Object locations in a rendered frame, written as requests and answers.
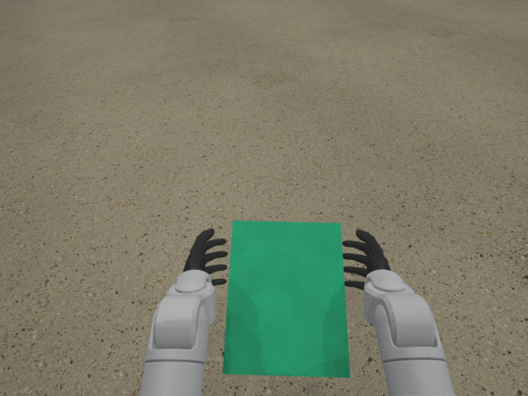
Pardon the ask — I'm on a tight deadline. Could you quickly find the right robot forearm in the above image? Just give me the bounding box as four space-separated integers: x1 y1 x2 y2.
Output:
364 270 457 396

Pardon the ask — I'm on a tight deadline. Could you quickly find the robot right hand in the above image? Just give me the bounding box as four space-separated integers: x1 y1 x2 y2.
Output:
342 229 391 290

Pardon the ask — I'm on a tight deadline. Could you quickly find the left robot forearm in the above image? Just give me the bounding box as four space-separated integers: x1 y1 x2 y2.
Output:
139 270 216 396

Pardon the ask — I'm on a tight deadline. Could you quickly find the robot left hand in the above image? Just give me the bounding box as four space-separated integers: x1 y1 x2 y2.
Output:
183 229 228 286

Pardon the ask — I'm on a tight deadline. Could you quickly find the carton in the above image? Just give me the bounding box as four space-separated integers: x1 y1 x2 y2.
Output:
223 220 351 378

